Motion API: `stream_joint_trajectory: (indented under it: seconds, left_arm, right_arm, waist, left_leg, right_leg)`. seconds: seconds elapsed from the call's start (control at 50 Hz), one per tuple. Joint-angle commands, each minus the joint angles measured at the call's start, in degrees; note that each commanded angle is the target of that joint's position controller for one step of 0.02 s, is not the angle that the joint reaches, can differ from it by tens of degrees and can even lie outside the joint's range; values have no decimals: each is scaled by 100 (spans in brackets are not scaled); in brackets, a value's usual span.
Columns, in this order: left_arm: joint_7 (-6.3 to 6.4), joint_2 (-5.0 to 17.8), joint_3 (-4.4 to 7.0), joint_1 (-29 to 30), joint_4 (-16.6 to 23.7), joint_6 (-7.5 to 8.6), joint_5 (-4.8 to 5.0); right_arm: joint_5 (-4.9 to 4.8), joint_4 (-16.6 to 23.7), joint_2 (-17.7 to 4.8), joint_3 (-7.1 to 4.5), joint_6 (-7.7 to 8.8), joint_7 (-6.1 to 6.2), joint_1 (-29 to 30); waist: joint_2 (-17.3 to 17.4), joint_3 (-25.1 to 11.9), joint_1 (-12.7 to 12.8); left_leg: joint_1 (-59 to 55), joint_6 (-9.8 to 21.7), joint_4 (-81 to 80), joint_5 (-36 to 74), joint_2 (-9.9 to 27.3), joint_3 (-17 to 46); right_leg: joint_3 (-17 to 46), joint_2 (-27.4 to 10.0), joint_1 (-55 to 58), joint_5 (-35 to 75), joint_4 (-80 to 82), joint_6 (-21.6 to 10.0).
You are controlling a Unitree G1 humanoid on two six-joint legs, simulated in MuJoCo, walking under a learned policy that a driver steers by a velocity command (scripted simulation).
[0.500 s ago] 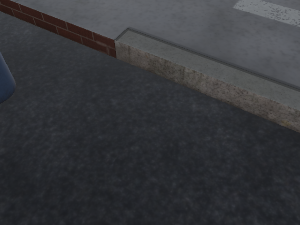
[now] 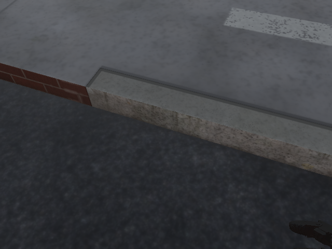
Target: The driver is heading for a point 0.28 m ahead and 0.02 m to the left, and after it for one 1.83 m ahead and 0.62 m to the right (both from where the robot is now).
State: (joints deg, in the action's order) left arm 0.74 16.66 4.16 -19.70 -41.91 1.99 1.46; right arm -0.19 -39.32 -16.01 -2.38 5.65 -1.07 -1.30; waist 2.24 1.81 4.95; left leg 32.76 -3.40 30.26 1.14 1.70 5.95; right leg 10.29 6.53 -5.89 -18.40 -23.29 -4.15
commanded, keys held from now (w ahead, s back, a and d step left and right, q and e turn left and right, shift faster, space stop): w+e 0.02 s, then w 0.04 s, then w+e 0.86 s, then w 0.02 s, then w+q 0.06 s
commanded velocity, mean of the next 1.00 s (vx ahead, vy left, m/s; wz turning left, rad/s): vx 0.50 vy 0.00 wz -0.56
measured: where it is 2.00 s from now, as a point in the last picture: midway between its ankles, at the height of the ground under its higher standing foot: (287, 114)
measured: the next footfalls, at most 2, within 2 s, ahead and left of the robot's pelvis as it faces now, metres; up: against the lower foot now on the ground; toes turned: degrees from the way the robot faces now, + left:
left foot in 0.06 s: +0.22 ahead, +0.14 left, +0.00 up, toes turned -6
right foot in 0.58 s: +0.42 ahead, -0.14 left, +0.00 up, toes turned -23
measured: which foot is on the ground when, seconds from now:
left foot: up 0.00-0.04, down 0.06-0.58, up 0.60-1.00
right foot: down 0.00-0.08, up 0.10-0.56, down 0.58-1.00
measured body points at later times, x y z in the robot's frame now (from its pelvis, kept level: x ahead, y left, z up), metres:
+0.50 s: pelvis +0.26 +0.01 +0.00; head +0.29 -0.01 +0.45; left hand +0.53 +0.17 -0.09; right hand +0.18 -0.26 -0.13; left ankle +0.18 +0.14 -0.74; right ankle +0.37 -0.14 -0.71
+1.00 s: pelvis +0.51 -0.11 +0.00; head +0.53 -0.14 +0.45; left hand +0.65 +0.14 -0.12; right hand +0.54 -0.42 -0.10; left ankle +0.71 -0.07 -0.70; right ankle +0.38 -0.13 -0.74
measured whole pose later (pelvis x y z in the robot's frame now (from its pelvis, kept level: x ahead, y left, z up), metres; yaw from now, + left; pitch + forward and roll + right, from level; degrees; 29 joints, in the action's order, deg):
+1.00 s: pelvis +0.51 -0.11 +0.00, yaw -33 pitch +2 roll -1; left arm -0.4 17.0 3.6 -24.0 -48.0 2.6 -0.8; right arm 2.2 -41.6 -15.7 -1.2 1.4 -1.6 -4.4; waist 2.2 2.5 4.4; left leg 33.6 -2.3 36.6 -3.1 3.9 1.1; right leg 9.1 8.5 -0.8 -16.3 -16.7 -6.2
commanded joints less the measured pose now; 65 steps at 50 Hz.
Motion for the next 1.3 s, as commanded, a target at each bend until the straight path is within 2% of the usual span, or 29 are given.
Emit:
stream_joint_trajectory:
  seconds: [0.02, 0.06, 0.08, 0.1, 0.12, 0.16, 0.24, 0.34, 0.36, 0.42, 0.48, 0.52, 0.56, 0.58, 0.6, 0.62, 0.68, 0.76, 0.86, 0.96, 1.0, 1.06, 1.08, 1.1, 1.12, 1.14, 1.16, 1.2, 1.3]
  left_arm:
    - [50, 890, 253, 3, 286, 14, -3]
    - [31, 555, 140, 66, 315, 15, -57]
    - [14, 220, 10, -84, 398, 28, -149]
    - [13, 41, -53, -832, 542, 75, 63]
    - [41, 671, 52, -734, 361, 71, 116]
    - [51, 873, 132, 183, 485, 28, 10]
    - [-42, 503, 122, 319, 602, -36, 28]
    - [-96, 327, 57, 790, 828, -69, -9]
    - [-295, 229, -22, 1147, 880, -150, -574]
    - [-529, 113, -81, 1557, 972, -177, -394]
    - [-552, 274, -61, 1839, 1063, -189, -393]
    - [-498, 375, -27, 1790, 1067, -196, -465]
    - [-414, 542, 73, 785, 751, -124, -535]
    - [-330, 803, 192, -303, 414, -75, -584]
    - [-256, 1528, 353, -399, 459, -67, -498]
    - [-232, 1609, 389, -480, 578, -108, -280]
    - [-150, 912, 191, 106, 314, -96, -225]
    - [-169, 805, 119, 265, 172, 73, -147]
    - [-150, 901, 162, -166, -97, 93, -184]
    - [-93, 912, 158, -538, -334, 126, -231]
    - [-45, 829, 105, -547, -429, 170, -251]
    - [-12, 897, 89, -258, -504, 223, -262]
    - [-21, 860, 59, -220, -541, 252, -258]
    - [-17, 468, -61, -238, -365, 290, -279]
    - [-66, 154, -110, -1094, -351, 263, -243]
    - [-41, 536, -90, -816, -521, 200, -487]
    - [-104, 610, -70, -271, -442, 202, -507]
    - [-174, 499, -114, 231, -255, 199, -501]
    - [-219, 153, -239, 500, -81, 50, -500]
  right_arm:
    - [-45, 431, -747, -249, 178, -36, 203]
    - [40, 167, -944, -371, 240, 3, -803]
    - [122, 107, -1232, -439, 246, 47, -1599]
    - [154, -114, -1617, -544, 169, -4, -1971]
    - [7, -2, -1039, -419, 151, -35, -1766]
    - [48, 66, -659, -289, 83, 5, -1282]
    - [70, -127, -466, -227, 118, 55, -1133]
    - [58, -345, -772, -317, 106, 90, -1235]
    - [221, -555, -646, -248, 55, 43, -1679]
    - [183, -577, -745, -278, 21, 38, -1661]
    - [155, -662, -890, -317, -62, 94, -1849]
    - [152, -734, -1002, -331, -157, 144, -1969]
    - [129, -770, -1085, -308, -251, 165, -2027]
    - [148, -660, -999, -257, -275, 171, -2012]
    - [148, -232, -299, -78, -265, 56, -2257]
    - [239, -109, -729, -176, -250, 35, -1755]
    - [183, -119, -685, -121, -169, 6, -1306]
    - [346, -228, -567, -88, -427, -13, -1590]
    - [294, 65, -475, -50, -442, -35, -505]
    - [224, 257, -393, 36, -335, -53, 205]
    - [206, 198, -358, 54, -268, -40, 30]
    - [251, -241, -621, -76, -220, 83, -1204]
    - [283, -453, -768, -149, -174, 141, -1954]
    - [352, -545, -1228, -236, -149, 209, -2790]
    - [285, -685, -1639, -360, -223, 160, -2610]
    - [123, -549, -1046, -262, -280, 49, -1968]
    - [81, -439, -693, -183, -296, 4, -1513]
    - [115, -543, -496, -121, -270, 23, -1529]
    - [67, -833, -621, -204, -176, 77, -2066]
  waist:
    - [-948, -199, -262]
    - [-895, -731, -748]
    - [-176, -1535, -1011]
    - [1847, -1971, -641]
    - [1075, -1468, -772]
    - [165, -484, -831]
    - [441, -159, -616]
    - [191, -23, -676]
    - [-245, 105, -698]
    - [318, 145, -777]
    - [353, 221, -805]
    - [400, 129, -726]
    - [309, -542, -238]
    - [-131, -1212, 228]
    - [-1613, -1747, -75]
    - [-1304, -2067, 185]
    - [-263, -353, -294]
    - [-409, -363, -656]
    - [-514, 70, -317]
    - [-596, 33, -42]
    - [-676, -79, -95]
    - [-568, -427, -729]
    - [-419, -728, -1105]
    - [361, -1216, -1315]
    - [1662, -1335, -613]
    - [432, -659, -465]
    - [42, -168, -454]
    - [50, 165, -441]
    - [128, -221, -383]
  left_leg:
    - [-823, 208, -236, -419, -153, -79]
    - [-2244, 560, -497, -404, 28, -143]
    - [-3716, 917, -456, -809, 1016, 910]
    - [-5147, 1807, -1156, -2349, 2089, 3658]
    - [-4873, 1690, -1412, -3568, 2118, 3896]
    - [-3627, 1331, -1515, -2473, 1663, 2239]
    - [-2761, 1297, -1940, -952, 1200, 733]
    - [-2956, 1419, -2188, 71, 1277, -181]
    - [-2557, 1278, -2219, 503, 1166, -634]
    - [-2522, 1019, -2147, 373, 989, -1217]
    - [-3181, 953, -1946, 589, 1278, -1287]
    - [-3589, 892, -1317, 1924, 1393, -1478]
    - [-3520, 799, 460, 3302, 1307, -1785]
    - [-2589, 649, 2043, 2276, 1149, -1882]
    - [-186, 339, 3948, -2047, 346, -1891]
    - [793, 266, 4789, -3296, -241, -768]
    - [571, 340, 3733, -2040, 489, -434]
    - [-171, 108, 3059, -1873, 459, -529]
    - [380, -33, 1781, -861, 391, -542]
    - [84, 54, 637, -306, 119, -632]
    - [-553, 273, 444, -239, 32, -699]
    - [-2008, 655, -88, -925, -400, -940]
    - [-2921, 802, -363, -832, -247, -814]
    - [-3869, 1126, -580, -866, 1090, 876]
    - [-4400, 1879, -1405, -584, 2080, 3427]
    - [-3764, 1917, -1568, -1889, 1843, 3432]
    - [-3158, 1872, -1654, -2334, 1556, 2663]
    - [-2671, 1711, -1842, -1214, 1040, 1795]
    - [-2592, 1865, -1578, 1330, 682, 985]
  right_leg:
    - [1400, -1444, -187, 1278, 81, -675]
    - [1086, -1088, -324, 1786, -939, -406]
    - [621, -690, -1050, 775, -2568, -187]
    - [20, 18, -3058, -1550, -4253, 164]
    - [201, -447, -3730, -1338, -4949, 237]
    - [-93, -813, -3679, -391, -4978, 301]
    - [-305, -1194, -3256, 150, -4351, 362]
    - [-415, -1313, -3690, 1046, -3307, 506]
    - [-892, -1051, -3269, 1260, -2976, 447]
    - [-1263, -1004, -2725, 1801, -1983, 259]
    - [-1376, -936, -2701, 1346, -1399, 60]
    - [-1570, -669, -2408, 658, -1127, -168]
    - [-1679, -171, -1079, 343, -678, -481]
    - [-1078, -463, 454, 146, -434, -722]
    - [1804, -2229, 2206, -691, -94, -1361]
    - [3641, -2677, 2481, -316, 719, -1728]
    - [1338, -1906, 655, 1744, 774, -1209]
    - [648, -1409, -183, 2851, 973, -1163]
    - [761, -1241, -210, 1861, 1256, -1057]
    - [688, -1245, 235, 2733, 886, -862]
    - [653, -1438, 281, 3260, 784, -719]
    - [283, -1237, 413, 5288, -567, -451]
    - [40, -967, 89, 5028, -1637, -341]
    - [-322, -543, -794, 3014, -3479, -164]
    - [-643, 236, -2328, -1001, -4665, 33]
    - [-380, -284, -2732, -676, -4938, -13]
    - [-466, -544, -2847, -190, -4808, 12]
    - [-634, -795, -2853, 200, -4495, 148]
    - [-1027, -820, -3005, 303, -4590, 628]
